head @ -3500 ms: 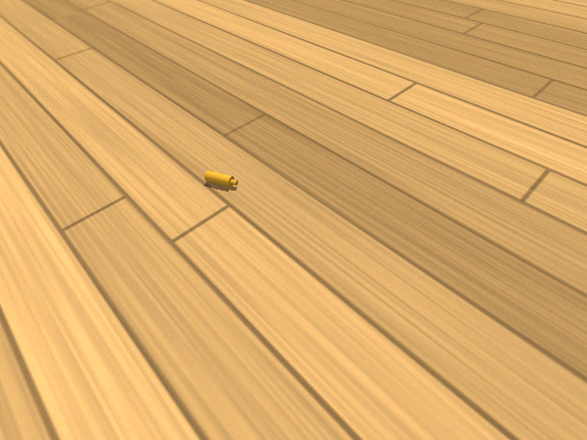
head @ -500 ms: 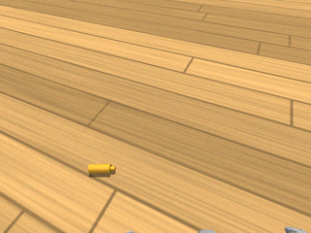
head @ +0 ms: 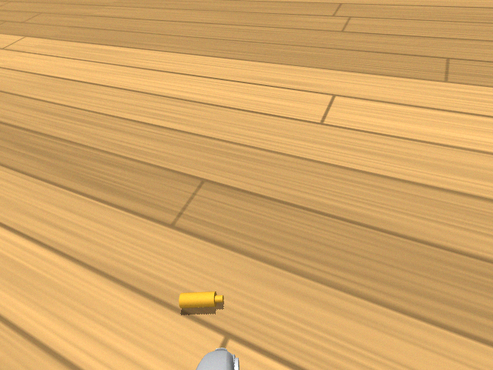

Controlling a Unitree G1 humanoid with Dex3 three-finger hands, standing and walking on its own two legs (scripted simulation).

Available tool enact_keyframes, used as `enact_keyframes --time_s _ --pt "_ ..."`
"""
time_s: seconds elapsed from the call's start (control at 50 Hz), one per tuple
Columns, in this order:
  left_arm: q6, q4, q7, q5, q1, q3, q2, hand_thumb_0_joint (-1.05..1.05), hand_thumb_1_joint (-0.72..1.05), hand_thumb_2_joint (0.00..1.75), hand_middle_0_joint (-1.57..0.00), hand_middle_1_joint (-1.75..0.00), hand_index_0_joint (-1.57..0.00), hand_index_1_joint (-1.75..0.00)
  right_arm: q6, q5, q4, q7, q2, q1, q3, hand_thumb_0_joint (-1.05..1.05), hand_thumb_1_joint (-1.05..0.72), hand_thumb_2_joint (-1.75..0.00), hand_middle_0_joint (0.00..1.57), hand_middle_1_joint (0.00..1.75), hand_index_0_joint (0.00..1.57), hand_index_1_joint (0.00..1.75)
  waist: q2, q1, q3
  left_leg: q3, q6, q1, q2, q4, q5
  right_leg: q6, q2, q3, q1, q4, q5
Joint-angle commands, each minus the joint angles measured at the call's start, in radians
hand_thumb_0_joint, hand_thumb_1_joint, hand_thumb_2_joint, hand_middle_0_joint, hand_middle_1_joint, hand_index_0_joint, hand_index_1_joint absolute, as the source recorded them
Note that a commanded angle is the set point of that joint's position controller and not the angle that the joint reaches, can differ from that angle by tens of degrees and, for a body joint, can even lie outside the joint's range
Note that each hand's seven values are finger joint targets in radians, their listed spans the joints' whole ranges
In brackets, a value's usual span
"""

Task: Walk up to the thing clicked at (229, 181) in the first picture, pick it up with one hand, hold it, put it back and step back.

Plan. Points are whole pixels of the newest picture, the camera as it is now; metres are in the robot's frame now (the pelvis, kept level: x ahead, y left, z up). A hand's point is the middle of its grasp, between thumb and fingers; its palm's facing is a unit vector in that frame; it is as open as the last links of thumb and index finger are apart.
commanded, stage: walk up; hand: left
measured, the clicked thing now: (202, 299) +0.51 +0.31 -0.72
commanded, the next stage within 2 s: stand in 1.84 s
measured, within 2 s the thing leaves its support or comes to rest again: neither
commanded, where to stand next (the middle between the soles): +0.20 +0.07 m, yaw -2 degrees
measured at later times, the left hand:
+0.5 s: hand (86, 361) +0.19 +0.38 -0.16, palm faces -0.09 -0.92 -0.37, open 7.4 cm
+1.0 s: hand (94, 360) +0.18 +0.34 -0.13, palm faces -0.10 -0.94 -0.33, open 7.4 cm
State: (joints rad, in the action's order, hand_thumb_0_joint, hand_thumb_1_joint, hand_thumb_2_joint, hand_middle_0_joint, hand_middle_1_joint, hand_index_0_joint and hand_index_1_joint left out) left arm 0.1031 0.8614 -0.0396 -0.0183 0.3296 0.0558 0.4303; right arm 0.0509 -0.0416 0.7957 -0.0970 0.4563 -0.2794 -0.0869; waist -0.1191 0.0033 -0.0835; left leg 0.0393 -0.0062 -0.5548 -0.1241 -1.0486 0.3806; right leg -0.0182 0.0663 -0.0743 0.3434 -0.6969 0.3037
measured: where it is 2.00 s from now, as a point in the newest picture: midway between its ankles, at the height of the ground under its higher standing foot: outside the picture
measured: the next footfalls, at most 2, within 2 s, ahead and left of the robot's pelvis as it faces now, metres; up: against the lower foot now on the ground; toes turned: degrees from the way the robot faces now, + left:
left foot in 0.12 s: +0.14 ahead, +0.23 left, +0.00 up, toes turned +3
right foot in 0.42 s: +0.15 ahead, -0.01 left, +0.00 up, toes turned -6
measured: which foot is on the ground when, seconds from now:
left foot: up 0.00-0.10, down 0.12-1.00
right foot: down 0.00-0.14, up 0.16-0.40, down 0.42-1.00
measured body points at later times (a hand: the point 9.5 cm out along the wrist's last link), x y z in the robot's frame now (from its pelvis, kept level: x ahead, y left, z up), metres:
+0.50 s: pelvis +0.08 +0.12 -0.01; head +0.12 +0.12 +0.44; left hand +0.19 +0.42 -0.13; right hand +0.13 -0.20 -0.13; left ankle +0.10 +0.23 -0.71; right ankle +0.11 +0.00 -0.71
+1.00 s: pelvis +0.07 +0.09 +0.02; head +0.09 +0.09 +0.47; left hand +0.19 +0.39 -0.10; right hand +0.14 -0.23 -0.10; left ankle +0.10 +0.23 -0.71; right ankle +0.11 +0.00 -0.71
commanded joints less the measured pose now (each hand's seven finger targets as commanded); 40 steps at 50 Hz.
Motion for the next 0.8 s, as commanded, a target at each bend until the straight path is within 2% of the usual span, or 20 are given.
enact_keyframes --time_s 0.0,0.04,0.08,0.1,0.12,0.14,0.16,0.18,0.22,0.32,0.36,0.38,0.42,0.44,0.46,0.5,0.56,0.64,0.72,0.78 --pt "0.022 -0.07 -0.021 -0.013 -0.01 0.111 0.367 0.0 0.9 0.9 -0.2 -0.3 -0.2 -0.3 -0.017 -0.004 -0.088 -0.007 0.188 -0.009 -0.08 0.0 -0.9 -0.9 0.2 0.3 0.2 0.3 0.323 -0.002 0.013 -0.037 0.007 0.044 -0.022 0.133 0.009 -0.198 0.192 0.246 0.108 0.309 0.342" --pt "0.013 -0.075 -0.017 -0.017 -0.061 0.108 0.366 0.0 0.9 0.9 -0.2 -0.3 -0.2 -0.3 -0.028 0.005 -0.056 -0.001 0.191 -0.065 -0.088 0.0 -0.9 -0.9 0.2 0.3 0.2 0.3 0.309 -0.036 0.043 -0.093 0.016 0.193 0.009 0.206 0.007 -0.179 0.176 0.217 0.186 0.249 0.366" --pt "-0.011 -0.067 -0.012 -0.022 -0.079 0.079 0.296 0.0 0.9 0.9 -0.2 -0.3 -0.2 -0.3 -0.041 0.008 0.016 0.02 0.196 -0.204 -0.1 0.0 -0.9 -0.9 0.2 0.3 0.2 0.3 0.145 -0.109 0.086 -0.161 0.015 0.44 0.1 0.325 0.024 -0.127 0.099 0.111 0.328 0.004 0.39" --pt "-0.026 -0.057 -0.018 -0.017 -0.042 0.046 0.196 0.0 0.9 0.9 -0.2 -0.3 -0.2 -0.3 -0.044 -0.006 0.025 0.045 0.208 -0.207 -0.093 0.0 -0.9 -0.9 0.2 0.3 0.2 0.3 -0.014 -0.11 0.065 -0.062 0.04 0.435 0.079 0.47 0.115 -0.077 0.047 0.038 0.358 -0.225 0.206" --pt "-0.028 -0.072 -0.02 0.007 -0.028 0.023 0.121 0.0 0.9 0.9 -0.2 -0.3 -0.2 -0.3 -0.057 -0.008 -0.026 0.055 0.287 -0.154 -0.094 0.0 -0.9 -0.9 0.2 0.3 0.2 0.3 -0.246 -0.088 0.028 0.445 0.137 0.35 -0.196 0.714 0.21 -0.009 -0.087 -0.004 0.466 -0.444 0.261" --pt "-0.025 -0.053 -0.037 0.003 -0.044 0.036 0.21 0.0 0.9 0.9 -0.2 -0.3 -0.2 -0.3 -0.058 0.016 -0.044 0.059 0.368 -0.062 -0.101 0.0 -0.9 -0.9 0.2 0.3 0.2 0.3 -0.189 -0.062 0.002 0.622 0.285 0.227 -0.304 0.776 0.245 -0.021 -0.032 0.088 0.412 -0.499 0.294" --pt "-0.022 -0.034 -0.036 0.008 -0.073 0.04 0.254 0.0 0.9 0.9 -0.2 -0.3 -0.2 -0.3 -0.062 0.015 -0.053 0.067 0.318 -0.012 -0.087 0.0 -0.9 -0.9 0.2 0.3 0.2 0.3 -0.04 -0.044 -0.033 0.515 0.291 0.191 -0.275 0.717 0.139 -0.012 -0.014 0.119 0.389 -0.523 0.261" --pt "-0.022 -0.003 -0.028 0.019 -0.031 0.041 0.237 0.0 0.9 0.9 -0.2 -0.3 -0.2 -0.3 -0.069 0.015 -0.051 0.078 0.272 0.008 -0.067 0.0 -0.9 -0.9 0.2 0.3 0.2 0.3 -0.008 -0.018 -0.016 0.373 0.251 0.209 -0.214 0.634 0.006 -0.012 -0.006 0.134 0.356 -0.496 0.226" --pt "-0.021 0.037 -0.013 0.025 0.006 0.039 0.217 0.0 0.9 0.9 -0.2 -0.3 -0.2 -0.3 -0.087 0.026 -0.021 0.096 0.257 0.011 -0.05 0.0 -0.9 -0.9 0.2 0.3 0.2 0.3 -0.088 0.001 0.037 0.263 0.217 0.266 -0.185 0.538 -0.269 -0.02 0.027 0.112 0.291 -0.377 0.192" --pt "-0.056 0.045 0.011 0.016 -0.059 0.042 0.172 0.0 0.9 0.9 -0.2 -0.3 -0.2 -0.3 -0.109 0.041 0.005 0.116 0.24 0.023 -0.021 0.0 -0.9 -0.9 0.2 0.3 0.2 0.3 -0.064 -0.001 0.129 0.182 0.208 0.291 -0.206 0.44 -0.702 -0.031 -0.012 0.049 0.08 -0.177 0.115" --pt "-0.065 0.038 0.016 0.009 -0.071 0.047 0.179 0.0 0.9 0.9 -0.2 -0.3 -0.2 -0.3 -0.108 0.052 0.003 0.125 0.227 0.051 -0.009 0.0 -0.9 -0.9 0.2 0.3 0.2 0.3 -0.021 0.023 0.146 0.135 0.168 0.263 -0.177 0.384 -0.688 -0.052 -0.023 0.048 -0.008 -0.039 -0.022" --pt "-0.065 0.035 0.017 0.005 -0.083 0.053 0.197 0.0 0.9 0.9 -0.2 -0.3 -0.2 -0.3 -0.106 0.058 0.008 0.129 0.207 0.05 -0.001 0.0 -0.9 -0.9 0.2 0.3 0.2 0.3 0.026 0.025 0.156 0.109 0.128 0.219 -0.145 0.355 -0.61 -0.065 -0.002 0.095 -0.075 0.03 -0.194" --pt "-0.067 0.0 0.028 0.003 -0.163 0.067 0.272 0.0 0.9 0.9 -0.2 -0.3 -0.2 -0.3 -0.109 0.067 0.023 0.137 0.166 0.005 0.01 0.0 -0.9 -0.9 0.2 0.3 0.2 0.3 0.168 -0.015 0.198 -0.005 0.051 0.16 -0.011 0.286 -0.297 -0.156 0.143 0.301 -0.121 0.049 -0.42" --pt "-0.076 0.002 0.034 0.017 -0.197 0.054 0.249 0.0 0.9 0.9 -0.2 -0.3 -0.2 -0.3 -0.105 0.065 0.054 0.144 0.175 0.019 0.003 0.0 -0.9 -0.9 0.2 0.3 0.2 0.3 0.177 -0.016 0.203 -0.046 0.05 0.254 0.044 0.266 -0.135 -0.203 0.178 0.31 -0.03 0.054 -0.403" --pt "-0.081 -0.002 0.035 0.017 -0.211 0.04 0.22 0.0 0.9 0.9 -0.2 -0.3 -0.2 -0.3 -0.106 0.056 0.067 0.145 0.174 0.027 0.001 0.0 -0.9 -0.9 0.2 0.3 0.2 0.3 0.163 -0.023 0.193 -0.025 0.055 0.28 0.04 0.324 -0.112 -0.178 0.152 0.285 0.003 0.044 -0.367" --pt "-0.092 0.008 0.039 0.015 -0.228 0.026 0.186 0.0 0.9 0.9 -0.2 -0.3 -0.2 -0.3 -0.118 0.047 0.088 0.14 0.213 0.042 -0.001 0.0 -0.9 -0.9 0.2 0.3 0.2 0.3 0.105 -0.017 0.17 0.116 0.107 0.259 -0.089 0.499 -0.16 -0.074 0.041 0.155 0.005 -0.062 -0.304" --pt "-0.098 0.036 0.041 0.007 -0.222 0.026 0.172 0.0 0.9 0.9 -0.2 -0.3 -0.2 -0.3 -0.125 0.04 0.101 0.138 0.234 0.092 0.0 0.0 -0.9 -0.9 0.2 0.3 0.2 0.3 0.079 0.0 0.134 0.189 0.169 0.27 -0.187 0.54 -0.278 -0.037 0.005 0.11 0.022 -0.06 -0.126" --pt "-0.091 0.057 0.053 0.011 -0.24 0.027 0.177 0.0 0.9 0.9 -0.2 -0.3 -0.2 -0.3 -0.117 0.041 0.124 0.134 0.193 0.15 0.015 0.0 -0.9 -0.9 0.2 0.3 0.2 0.3 0.055 0.005 0.138 0.034 0.077 0.195 -0.077 0.54 -0.141 -0.073 0.03 0.155 -0.102 0.053 -0.23" --pt "-0.091 0.072 0.059 0.006 -0.277 0.017 0.171 0.0 0.9 0.9 -0.2 -0.3 -0.2 -0.3 -0.109 0.036 0.148 0.124 0.167 0.189 0.031 0.0 -0.9 -0.9 0.2 0.3 0.2 0.3 0.104 -0.005 0.107 -0.004 0.057 0.218 -0.036 0.581 0.039 -0.075 0.057 0.22 -0.071 0.178 -0.101" --pt "-0.088 0.094 0.062 0.002 -0.295 0.01 0.167 0.0 0.9 0.9 -0.2 -0.3 -0.2 -0.3 -0.11 0.036 0.172 0.115 0.161 0.201 0.037 0.0 -0.9 -0.9 0.2 0.3 0.2 0.3 0.126 -0.009 0.109 -0.027 0.052 0.287 -0.026 0.597 -0.002 -0.069 0.065 0.236 -0.055 0.252 -0.063"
